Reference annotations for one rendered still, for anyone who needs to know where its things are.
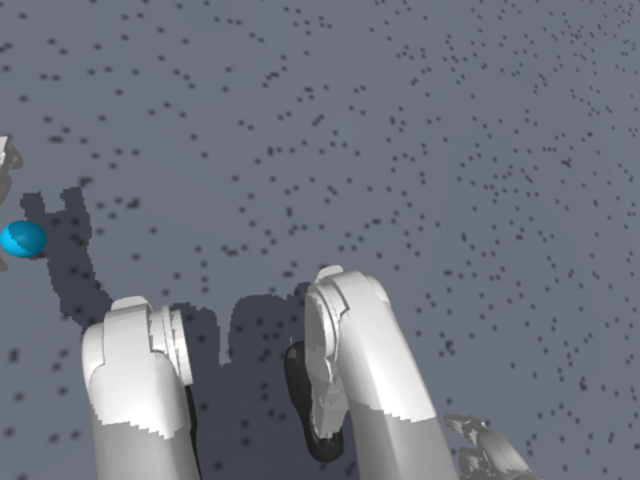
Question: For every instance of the right robot foot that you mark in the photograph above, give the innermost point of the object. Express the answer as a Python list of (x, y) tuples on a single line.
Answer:
[(299, 386)]

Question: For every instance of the left robot hand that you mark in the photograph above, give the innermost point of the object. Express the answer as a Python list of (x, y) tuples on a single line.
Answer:
[(9, 159)]

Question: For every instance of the ball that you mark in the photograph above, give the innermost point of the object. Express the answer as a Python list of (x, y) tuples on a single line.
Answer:
[(22, 238)]

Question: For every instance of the right robot hand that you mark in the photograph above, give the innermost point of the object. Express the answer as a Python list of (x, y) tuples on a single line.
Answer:
[(496, 458)]

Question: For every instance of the left robot foot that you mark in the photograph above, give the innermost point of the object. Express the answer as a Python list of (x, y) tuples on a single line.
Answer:
[(193, 420)]

